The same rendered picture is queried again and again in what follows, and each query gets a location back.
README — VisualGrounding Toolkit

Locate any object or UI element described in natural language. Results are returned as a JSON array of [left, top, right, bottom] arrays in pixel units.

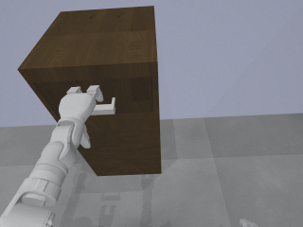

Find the drawer
[[35, 76, 153, 116]]

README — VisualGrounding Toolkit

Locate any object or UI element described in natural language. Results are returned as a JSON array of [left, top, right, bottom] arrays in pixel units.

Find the robot left forearm
[[0, 117, 85, 227]]

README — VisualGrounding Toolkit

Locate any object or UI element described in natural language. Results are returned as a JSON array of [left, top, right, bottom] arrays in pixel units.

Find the handle
[[91, 97, 116, 115]]

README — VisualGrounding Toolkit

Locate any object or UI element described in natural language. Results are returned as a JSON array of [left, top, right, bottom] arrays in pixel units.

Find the robot left upper arm
[[1, 201, 56, 227]]

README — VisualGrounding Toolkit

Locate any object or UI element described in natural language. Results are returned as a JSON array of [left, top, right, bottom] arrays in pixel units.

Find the cabinet
[[17, 6, 162, 176]]

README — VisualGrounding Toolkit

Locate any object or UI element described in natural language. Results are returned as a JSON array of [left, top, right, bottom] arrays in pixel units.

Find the left robot hand
[[59, 85, 104, 148]]

